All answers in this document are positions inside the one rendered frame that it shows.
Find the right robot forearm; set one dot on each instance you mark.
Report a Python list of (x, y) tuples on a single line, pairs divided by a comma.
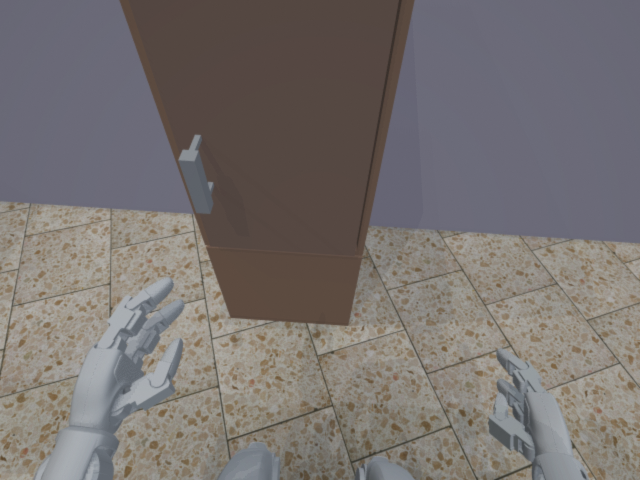
[(557, 466)]

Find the handle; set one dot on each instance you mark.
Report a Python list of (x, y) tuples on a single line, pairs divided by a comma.
[(192, 168)]

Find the left robot thigh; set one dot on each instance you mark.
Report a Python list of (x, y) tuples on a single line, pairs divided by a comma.
[(252, 464)]

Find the robot left shin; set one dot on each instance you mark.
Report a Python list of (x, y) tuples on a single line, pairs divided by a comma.
[(257, 445)]

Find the right robot hand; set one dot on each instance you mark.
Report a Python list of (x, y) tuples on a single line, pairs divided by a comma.
[(536, 412)]

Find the left robot hand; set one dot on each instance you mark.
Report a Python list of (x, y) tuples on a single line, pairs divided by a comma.
[(110, 365)]

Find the cupboard door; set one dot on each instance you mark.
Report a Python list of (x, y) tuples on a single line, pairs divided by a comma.
[(286, 96)]

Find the left robot forearm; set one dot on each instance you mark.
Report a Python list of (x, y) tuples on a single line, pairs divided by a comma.
[(80, 453)]

